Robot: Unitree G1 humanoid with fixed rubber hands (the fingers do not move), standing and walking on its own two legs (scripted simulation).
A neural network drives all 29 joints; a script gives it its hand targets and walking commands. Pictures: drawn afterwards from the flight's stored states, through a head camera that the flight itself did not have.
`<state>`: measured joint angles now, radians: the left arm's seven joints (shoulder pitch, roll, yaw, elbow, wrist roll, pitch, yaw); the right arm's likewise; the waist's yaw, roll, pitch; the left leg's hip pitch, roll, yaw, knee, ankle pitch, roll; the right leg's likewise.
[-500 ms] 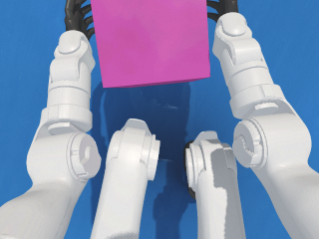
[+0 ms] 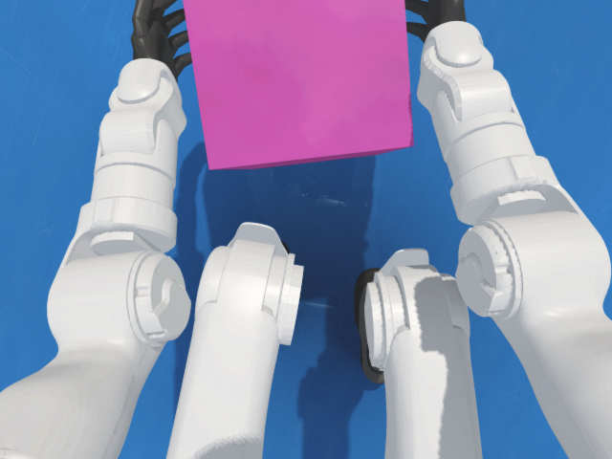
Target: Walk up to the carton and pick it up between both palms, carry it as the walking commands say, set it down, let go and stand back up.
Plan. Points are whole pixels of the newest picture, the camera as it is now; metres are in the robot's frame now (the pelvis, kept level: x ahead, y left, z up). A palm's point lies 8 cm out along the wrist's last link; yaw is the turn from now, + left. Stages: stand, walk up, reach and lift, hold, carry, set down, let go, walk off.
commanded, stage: set down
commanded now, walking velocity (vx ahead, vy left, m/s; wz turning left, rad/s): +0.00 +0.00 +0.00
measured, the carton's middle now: (303, 76) +0.50 +0.08 -0.25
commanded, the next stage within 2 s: none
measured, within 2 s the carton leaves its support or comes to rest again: neither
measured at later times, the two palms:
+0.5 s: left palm (158, 62) +0.48 +0.23 -0.17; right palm (441, 28) +0.55 -0.06 -0.17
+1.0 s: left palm (120, 54) +0.48 +0.27 -0.16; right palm (469, 27) +0.55 -0.08 -0.17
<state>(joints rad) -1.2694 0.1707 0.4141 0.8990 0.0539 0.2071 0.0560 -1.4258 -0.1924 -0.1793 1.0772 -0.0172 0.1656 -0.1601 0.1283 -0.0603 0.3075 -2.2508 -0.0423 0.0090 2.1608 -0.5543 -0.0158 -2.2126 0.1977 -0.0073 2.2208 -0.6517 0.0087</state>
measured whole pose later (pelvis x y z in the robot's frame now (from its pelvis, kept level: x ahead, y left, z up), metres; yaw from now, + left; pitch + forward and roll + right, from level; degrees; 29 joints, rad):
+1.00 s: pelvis -0.01 +0.01 +0.00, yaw +1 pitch +38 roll +1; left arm -1.34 0.33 0.27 1.12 -0.19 0.01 0.07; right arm -1.43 -0.34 0.00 1.09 0.14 0.09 -0.12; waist 0.11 -0.01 0.31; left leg -2.29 -0.02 0.04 2.13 -0.51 0.02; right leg -2.24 0.12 -0.01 2.20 -0.63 0.00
